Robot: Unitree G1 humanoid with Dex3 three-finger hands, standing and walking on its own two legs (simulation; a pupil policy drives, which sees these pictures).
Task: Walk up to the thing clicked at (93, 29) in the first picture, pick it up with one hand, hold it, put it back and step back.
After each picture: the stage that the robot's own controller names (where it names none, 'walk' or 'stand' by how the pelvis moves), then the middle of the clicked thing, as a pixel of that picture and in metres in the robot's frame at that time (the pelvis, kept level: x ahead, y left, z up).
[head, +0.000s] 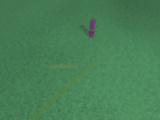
stand; (92, 28) +1.64 -0.20 -0.65
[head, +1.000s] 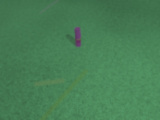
walk; (77, 37) +1.49 +0.10 -0.63
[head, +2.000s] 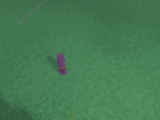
walk; (61, 65) +0.96 +0.23 -0.65
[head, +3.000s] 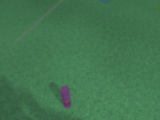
walk; (66, 97) +0.64 +0.14 -0.64
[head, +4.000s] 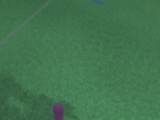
stand; (58, 115) +0.47 +0.12 -0.63
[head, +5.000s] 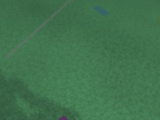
stand; out of the picture +0.43 +0.10 -0.65
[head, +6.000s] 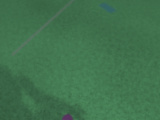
stand; out of the picture +0.43 +0.09 -0.64
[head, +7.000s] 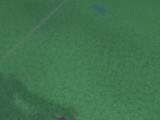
stand; out of the picture +0.42 +0.11 -0.66
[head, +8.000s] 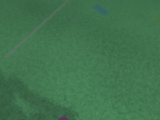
stand; out of the picture +0.43 +0.10 -0.66
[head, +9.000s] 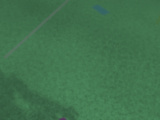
stand; out of the picture +0.42 +0.10 -0.66
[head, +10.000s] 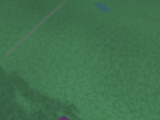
go down; out of the picture +0.42 +0.10 -0.66
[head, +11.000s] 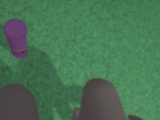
go down; (17, 42) +0.50 +0.18 -0.25
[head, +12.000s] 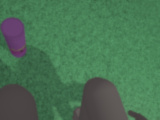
close in; (16, 41) +0.50 +0.19 -0.24
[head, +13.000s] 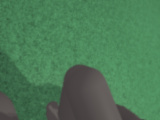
close in; out of the picture +0.48 +0.24 -0.17
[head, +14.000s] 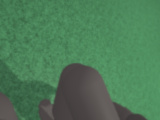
lift; out of the picture +0.47 +0.25 -0.17
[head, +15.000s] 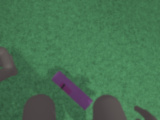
hold; (72, 90) +0.38 +0.02 -0.43
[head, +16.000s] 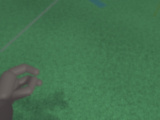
hold; out of the picture +0.32 -0.03 -0.70
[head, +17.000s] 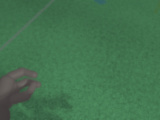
hold; out of the picture +0.32 -0.03 -0.70
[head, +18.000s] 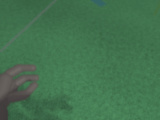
stand; out of the picture +0.34 -0.04 -0.70
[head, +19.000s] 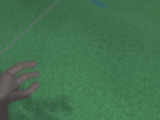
stand; out of the picture +0.35 -0.05 -0.70
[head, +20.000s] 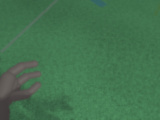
stand; out of the picture +0.36 -0.07 -0.70
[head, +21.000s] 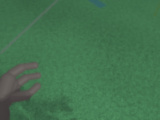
stand; out of the picture +0.37 -0.08 -0.70
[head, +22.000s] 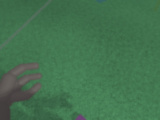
stand; out of the picture +0.39 -0.09 -0.70
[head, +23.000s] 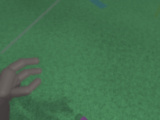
stand; out of the picture +0.40 -0.12 -0.70
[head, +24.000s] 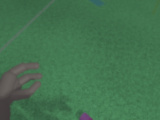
stand; out of the picture +0.42 -0.13 -0.70
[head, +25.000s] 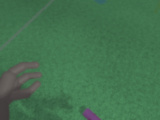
stand; out of the picture +0.44 -0.16 -0.70
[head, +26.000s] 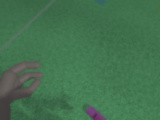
stand; out of the picture +0.46 -0.18 -0.70
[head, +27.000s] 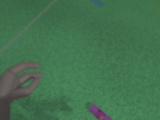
stand; (103, 117) +0.50 -0.21 -0.70
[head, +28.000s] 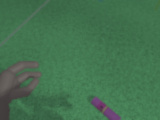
stand; (105, 110) +0.52 -0.23 -0.70
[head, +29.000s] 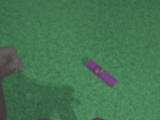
crouch; (101, 73) +0.59 -0.25 -0.58
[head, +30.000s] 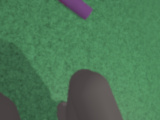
lower; out of the picture +0.72 -0.16 -0.28
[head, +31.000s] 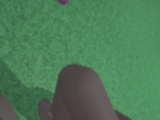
lower; out of the picture +0.79 -0.12 -0.26
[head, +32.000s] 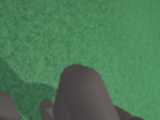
lower; out of the picture +0.85 -0.14 -0.26
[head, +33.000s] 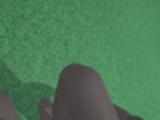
lower; out of the picture +0.90 -0.17 -0.26
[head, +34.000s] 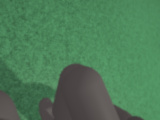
lower; out of the picture +0.95 -0.19 -0.26
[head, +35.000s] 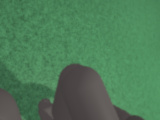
loosen; out of the picture +1.00 -0.21 -0.26
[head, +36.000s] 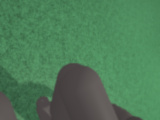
rise; out of the picture +1.06 -0.24 -0.26
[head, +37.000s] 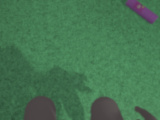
walk; (141, 10) +0.98 -0.51 -0.46
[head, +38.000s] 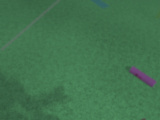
stand; (142, 76) +0.89 -0.65 -0.68
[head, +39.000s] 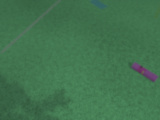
stand; (144, 71) +0.95 -0.68 -0.69
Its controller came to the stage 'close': yes
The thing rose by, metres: 0.00
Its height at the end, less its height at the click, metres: -0.09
